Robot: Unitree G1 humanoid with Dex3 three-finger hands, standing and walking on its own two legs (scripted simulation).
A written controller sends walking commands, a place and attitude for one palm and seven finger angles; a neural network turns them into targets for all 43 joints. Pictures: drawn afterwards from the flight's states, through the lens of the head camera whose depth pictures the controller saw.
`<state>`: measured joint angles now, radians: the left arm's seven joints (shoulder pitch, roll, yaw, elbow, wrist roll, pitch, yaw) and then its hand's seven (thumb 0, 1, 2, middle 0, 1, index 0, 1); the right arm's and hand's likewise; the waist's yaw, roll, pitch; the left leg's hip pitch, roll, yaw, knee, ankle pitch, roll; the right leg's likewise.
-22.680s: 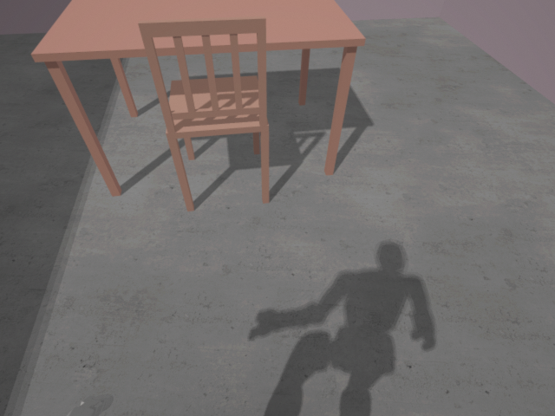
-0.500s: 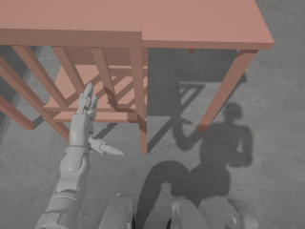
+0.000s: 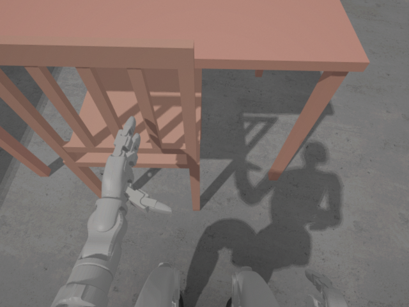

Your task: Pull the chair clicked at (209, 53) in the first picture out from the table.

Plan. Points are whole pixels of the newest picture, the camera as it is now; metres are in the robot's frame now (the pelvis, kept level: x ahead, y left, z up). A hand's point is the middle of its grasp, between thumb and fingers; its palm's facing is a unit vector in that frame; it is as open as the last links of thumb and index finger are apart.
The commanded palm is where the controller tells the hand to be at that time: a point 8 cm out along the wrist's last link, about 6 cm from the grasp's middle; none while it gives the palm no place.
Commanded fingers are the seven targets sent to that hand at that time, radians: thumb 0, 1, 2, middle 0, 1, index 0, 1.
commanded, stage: push the fingers through the gap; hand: left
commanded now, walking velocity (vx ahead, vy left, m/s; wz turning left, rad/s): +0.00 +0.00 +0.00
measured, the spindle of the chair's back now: (108, 112) +0.51 +0.22 +0.02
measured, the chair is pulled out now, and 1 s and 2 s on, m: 0.00 0.00 0.00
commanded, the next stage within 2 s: hook a spindle and tug to test in 1.70 s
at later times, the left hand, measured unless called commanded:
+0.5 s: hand (153, 158) +0.39 +0.11 +0.03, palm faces -0.04 -1.00 -0.02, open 17.0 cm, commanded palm +0.38 +0.16 +0.02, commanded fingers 0.00 -0.50 0.30 -0.06 -0.08 -0.06 -0.08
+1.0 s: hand (158, 136) +0.45 +0.10 +0.02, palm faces -0.01 -1.00 -0.04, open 17.0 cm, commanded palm +0.43 +0.16 +0.02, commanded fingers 0.00 -0.50 0.30 -0.06 -0.08 -0.06 -0.08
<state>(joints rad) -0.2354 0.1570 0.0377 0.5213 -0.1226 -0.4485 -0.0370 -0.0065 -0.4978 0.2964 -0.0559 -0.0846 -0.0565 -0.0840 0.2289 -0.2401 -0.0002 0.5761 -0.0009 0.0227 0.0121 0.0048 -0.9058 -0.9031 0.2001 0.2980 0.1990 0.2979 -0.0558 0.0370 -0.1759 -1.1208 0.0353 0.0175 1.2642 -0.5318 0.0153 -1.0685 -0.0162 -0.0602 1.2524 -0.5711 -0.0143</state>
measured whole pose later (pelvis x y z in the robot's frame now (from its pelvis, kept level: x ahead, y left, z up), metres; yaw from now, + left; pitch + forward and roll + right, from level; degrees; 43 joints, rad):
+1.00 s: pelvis -0.01 +0.00 -0.01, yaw -1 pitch +25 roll -1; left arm -0.62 0.21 0.19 0.87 -0.07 -0.50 0.01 -0.01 -0.50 0.30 -0.06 -0.09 -0.05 -0.08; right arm 0.27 -0.24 -0.01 0.63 -0.03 0.03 0.02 0.00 -0.91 -0.90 0.20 0.30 0.20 0.30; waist -0.12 0.04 -0.17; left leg -1.21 0.04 0.02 1.29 -0.53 0.01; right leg -1.16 -0.01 -0.06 1.28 -0.56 -0.02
